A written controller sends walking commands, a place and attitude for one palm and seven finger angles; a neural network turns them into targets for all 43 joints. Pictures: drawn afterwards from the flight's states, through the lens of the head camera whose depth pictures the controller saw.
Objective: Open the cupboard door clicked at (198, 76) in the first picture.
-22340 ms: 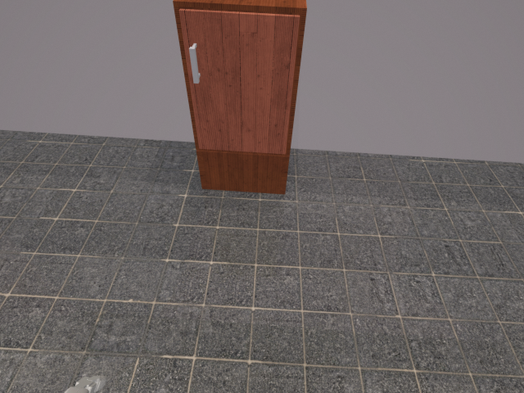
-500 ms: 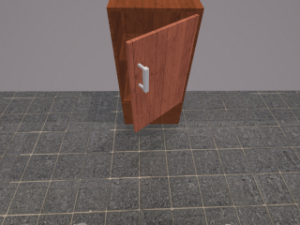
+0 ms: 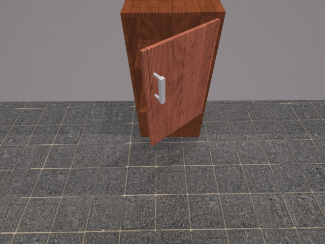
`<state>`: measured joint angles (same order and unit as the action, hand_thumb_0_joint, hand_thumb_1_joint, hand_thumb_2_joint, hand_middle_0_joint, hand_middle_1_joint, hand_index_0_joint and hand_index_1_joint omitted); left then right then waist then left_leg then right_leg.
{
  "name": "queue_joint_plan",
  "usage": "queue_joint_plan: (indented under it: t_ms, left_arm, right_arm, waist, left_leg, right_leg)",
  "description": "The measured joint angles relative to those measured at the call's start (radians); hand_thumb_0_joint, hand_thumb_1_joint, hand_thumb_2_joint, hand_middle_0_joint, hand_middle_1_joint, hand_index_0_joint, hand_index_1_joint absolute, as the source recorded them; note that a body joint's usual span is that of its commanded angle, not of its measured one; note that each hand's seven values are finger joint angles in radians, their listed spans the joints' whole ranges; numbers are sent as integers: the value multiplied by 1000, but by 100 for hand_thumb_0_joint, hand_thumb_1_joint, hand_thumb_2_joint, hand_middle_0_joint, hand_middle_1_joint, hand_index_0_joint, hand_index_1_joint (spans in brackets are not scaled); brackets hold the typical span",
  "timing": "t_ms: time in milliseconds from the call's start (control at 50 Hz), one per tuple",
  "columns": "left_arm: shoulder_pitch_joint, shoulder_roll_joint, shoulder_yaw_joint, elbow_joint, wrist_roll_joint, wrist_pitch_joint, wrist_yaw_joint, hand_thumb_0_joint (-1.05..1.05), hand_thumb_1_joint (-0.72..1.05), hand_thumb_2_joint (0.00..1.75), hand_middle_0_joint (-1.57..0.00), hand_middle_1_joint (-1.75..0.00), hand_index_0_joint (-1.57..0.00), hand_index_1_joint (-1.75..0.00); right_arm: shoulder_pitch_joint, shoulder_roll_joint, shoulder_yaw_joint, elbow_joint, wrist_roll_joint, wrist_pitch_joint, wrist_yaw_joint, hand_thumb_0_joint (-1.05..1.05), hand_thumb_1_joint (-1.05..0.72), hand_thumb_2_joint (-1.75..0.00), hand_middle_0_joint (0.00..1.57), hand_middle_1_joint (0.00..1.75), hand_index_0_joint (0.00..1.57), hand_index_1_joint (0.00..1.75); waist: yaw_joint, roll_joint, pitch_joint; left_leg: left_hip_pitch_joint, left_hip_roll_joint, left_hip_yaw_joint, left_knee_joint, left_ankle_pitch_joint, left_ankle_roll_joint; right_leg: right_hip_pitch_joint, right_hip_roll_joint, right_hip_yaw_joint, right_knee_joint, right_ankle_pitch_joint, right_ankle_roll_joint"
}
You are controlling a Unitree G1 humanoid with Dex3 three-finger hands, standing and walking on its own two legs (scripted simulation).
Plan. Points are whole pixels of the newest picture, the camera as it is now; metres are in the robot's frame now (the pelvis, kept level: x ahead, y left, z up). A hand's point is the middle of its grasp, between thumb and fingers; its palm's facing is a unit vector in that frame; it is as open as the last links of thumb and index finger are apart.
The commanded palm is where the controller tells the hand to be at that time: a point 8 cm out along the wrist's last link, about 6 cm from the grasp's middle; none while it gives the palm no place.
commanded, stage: let the arm hang, fingers relaxed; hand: left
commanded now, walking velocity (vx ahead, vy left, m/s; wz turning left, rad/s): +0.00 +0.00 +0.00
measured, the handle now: (159, 88) +0.69 +0.06 -0.05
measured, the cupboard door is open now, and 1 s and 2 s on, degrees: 39 39 39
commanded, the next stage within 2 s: look to check the result in 0.34 s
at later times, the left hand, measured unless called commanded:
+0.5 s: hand out of the picture +0.01 +0.16 -0.18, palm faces +0.02 -0.98 -0.18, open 7.3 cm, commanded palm none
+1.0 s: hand out of the picture +0.03 +0.17 -0.17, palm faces +0.02 -0.98 -0.19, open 7.4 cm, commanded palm none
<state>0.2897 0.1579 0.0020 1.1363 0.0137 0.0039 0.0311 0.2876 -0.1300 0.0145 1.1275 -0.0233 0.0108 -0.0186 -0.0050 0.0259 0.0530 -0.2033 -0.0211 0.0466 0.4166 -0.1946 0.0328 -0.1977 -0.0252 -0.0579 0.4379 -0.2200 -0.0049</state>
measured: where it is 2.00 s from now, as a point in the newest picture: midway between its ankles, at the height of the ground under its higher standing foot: outside the picture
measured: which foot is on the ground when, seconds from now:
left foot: down 0.00-1.00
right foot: down 0.00-1.00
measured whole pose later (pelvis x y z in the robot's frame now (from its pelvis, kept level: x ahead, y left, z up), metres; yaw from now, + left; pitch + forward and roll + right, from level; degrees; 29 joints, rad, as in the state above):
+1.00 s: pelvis +0.03 +0.00 +0.00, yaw +0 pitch -1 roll +0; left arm 0.26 0.14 0.01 1.15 0.01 -0.01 0.03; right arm 0.25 -0.14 0.01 1.15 -0.02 -0.01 -0.03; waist -0.01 0.00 0.05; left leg -0.14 -0.02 0.05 0.38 -0.22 0.03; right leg -0.13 -0.02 -0.05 0.39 -0.24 0.00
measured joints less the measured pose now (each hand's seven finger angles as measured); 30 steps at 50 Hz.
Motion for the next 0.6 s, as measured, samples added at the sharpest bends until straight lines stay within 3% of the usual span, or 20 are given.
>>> queue_joint_plan:
  t_ms: [120, 600]
  left_arm:
    - [-27, -26, -3, -3, 3, -7, 5, 1, 92, 90, -20, -29, -20, -30]
    - [-9, -26, 2, 17, 0, -14, 5, 1, 91, 90, -20, -29, -20, -30]
  right_arm:
    - [-5, 5, -2, 16, -1, -5, -4, 1, -91, -89, 20, 30, 20, 29]
    - [-16, 0, -9, 25, 1, -16, -12, 0, -91, -90, 20, 30, 19, 29]
  waist:
    - [-2, -13, -13]
    - [1, -24, 0]
  left_leg:
    - [17, 0, 3, -6, -6, -2]
    - [48, 7, 2, -24, -18, -6]
  right_leg:
    - [13, 1, 4, 0, -8, -1]
    - [50, 8, 3, -34, -12, -2]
